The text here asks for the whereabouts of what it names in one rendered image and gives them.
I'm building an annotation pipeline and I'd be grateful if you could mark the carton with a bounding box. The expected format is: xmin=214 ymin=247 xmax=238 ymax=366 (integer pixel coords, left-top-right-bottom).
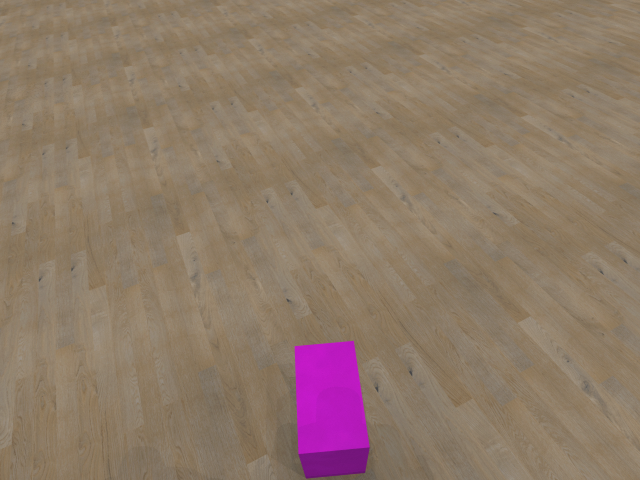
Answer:
xmin=295 ymin=341 xmax=370 ymax=479

